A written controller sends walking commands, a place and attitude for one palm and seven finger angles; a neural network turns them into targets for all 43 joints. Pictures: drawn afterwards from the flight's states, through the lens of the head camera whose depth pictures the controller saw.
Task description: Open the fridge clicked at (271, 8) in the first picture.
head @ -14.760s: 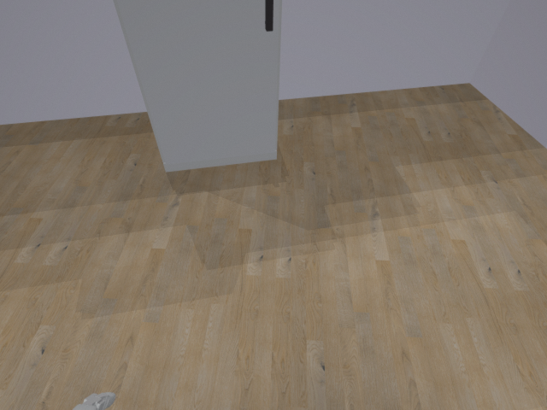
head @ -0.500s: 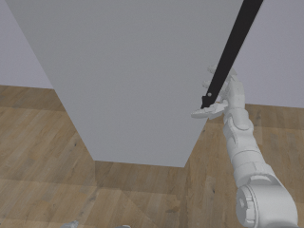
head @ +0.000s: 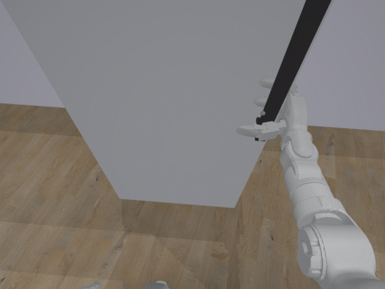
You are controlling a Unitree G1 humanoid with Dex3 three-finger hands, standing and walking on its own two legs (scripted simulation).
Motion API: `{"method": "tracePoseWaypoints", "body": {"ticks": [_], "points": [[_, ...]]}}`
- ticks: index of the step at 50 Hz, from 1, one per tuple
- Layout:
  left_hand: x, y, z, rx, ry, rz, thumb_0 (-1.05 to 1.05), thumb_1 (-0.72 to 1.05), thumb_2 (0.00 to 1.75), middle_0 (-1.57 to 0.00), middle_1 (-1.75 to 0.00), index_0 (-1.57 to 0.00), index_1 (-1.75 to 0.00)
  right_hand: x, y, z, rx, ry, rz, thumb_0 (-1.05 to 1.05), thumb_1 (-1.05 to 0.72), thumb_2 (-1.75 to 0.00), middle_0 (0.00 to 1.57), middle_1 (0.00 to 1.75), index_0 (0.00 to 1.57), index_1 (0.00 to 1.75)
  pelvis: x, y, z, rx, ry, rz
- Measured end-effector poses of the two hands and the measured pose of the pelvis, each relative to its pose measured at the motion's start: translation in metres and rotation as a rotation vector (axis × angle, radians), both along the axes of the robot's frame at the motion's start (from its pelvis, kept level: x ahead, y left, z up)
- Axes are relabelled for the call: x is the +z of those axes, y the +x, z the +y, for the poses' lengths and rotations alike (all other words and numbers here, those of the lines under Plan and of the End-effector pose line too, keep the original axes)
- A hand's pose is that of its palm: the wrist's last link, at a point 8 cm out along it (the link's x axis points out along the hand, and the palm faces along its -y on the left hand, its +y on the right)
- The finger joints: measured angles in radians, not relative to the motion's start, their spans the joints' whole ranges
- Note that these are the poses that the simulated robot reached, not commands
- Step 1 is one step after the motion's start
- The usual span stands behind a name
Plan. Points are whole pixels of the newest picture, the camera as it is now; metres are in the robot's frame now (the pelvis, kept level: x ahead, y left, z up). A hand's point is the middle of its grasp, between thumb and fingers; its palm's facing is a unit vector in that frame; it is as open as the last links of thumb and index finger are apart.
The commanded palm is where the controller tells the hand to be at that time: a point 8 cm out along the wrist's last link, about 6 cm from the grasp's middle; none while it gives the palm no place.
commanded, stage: grip the handle and tug to test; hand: right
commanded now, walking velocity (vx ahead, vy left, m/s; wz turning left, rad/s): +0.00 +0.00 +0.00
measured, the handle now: (285, 64) +0.51 -0.10 +0.20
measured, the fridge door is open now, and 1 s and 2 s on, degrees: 0 0 12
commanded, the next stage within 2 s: pull the door a little, standing still in 1.18 s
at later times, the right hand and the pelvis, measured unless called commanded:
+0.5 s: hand (264, 114) +0.46 -0.08 +0.11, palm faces -0.10 +1.00 -0.01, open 5.7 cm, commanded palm +0.43 -0.14 +0.12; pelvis +0.00 +0.00 +0.00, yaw +0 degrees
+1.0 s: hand (263, 115) +0.46 -0.08 +0.11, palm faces -0.08 +1.00 +0.00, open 5.8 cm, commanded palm +0.42 -0.14 +0.12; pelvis +0.01 +0.00 +0.00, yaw +1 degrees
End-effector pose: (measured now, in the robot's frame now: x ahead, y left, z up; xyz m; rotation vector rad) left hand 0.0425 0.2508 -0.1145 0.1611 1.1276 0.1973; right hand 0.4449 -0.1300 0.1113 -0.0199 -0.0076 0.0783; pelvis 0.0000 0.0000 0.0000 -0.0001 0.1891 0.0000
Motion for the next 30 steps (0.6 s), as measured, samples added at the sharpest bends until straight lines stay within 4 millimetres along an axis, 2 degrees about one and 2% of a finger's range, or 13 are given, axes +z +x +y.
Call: {"method": "tracePoseWaypoints", "body": {"ticks": [8, 20, 24, 30], "points": [[0.001, -0.002, 0.001, 0.016, -0.005, 0.008, 0.0, 0.9, 0.9, -0.2, -0.3, -0.2, -0.3, 0.0, -0.002, -0.001, -0.001, 0.002, -0.004, -0.01, -0.04, -0.53, 0.36, 1.27, 0.34, 1.28, 0.001, 0.004, 0.001, 0.007, 0.0, -0.004], [0.005, 0.012, 0.006, 0.005, 0.013, -0.022, 0.0, 0.9, 0.9, -0.2, -0.3, -0.2, -0.3, -0.001, -0.001, -0.01, -0.001, 0.005, 0.009, 0.01, -0.58, -0.77, 0.41, 1.35, 0.41, 1.36, 0.002, 0.005, 0.003, 0.002, 0.002, -0.007], [0.005, 0.015, 0.006, 0.001, 0.016, -0.028, 0.0, 0.9, 0.9, -0.2, -0.3, -0.2, -0.3, -0.002, -0.002, -0.004, 0.025, 0.011, 0.006, 0.01, -0.67, -0.81, 0.43, 1.37, 0.42, 1.38, 0.002, 0.005, 0.003, 0.0, 0.002, -0.006], [0.005, 0.017, 0.005, 0.004, 0.012, -0.04, 0.0, 0.9, 0.9, -0.2, -0.3, -0.2, -0.3, -0.002, -0.003, -0.003, 0.006, 0.015, 0.008, 0.01, -0.66, -0.83, 0.41, 1.39, 0.4, 1.39, 0.002, 0.004, 0.002, 0.005, 0.001, -0.008]]}}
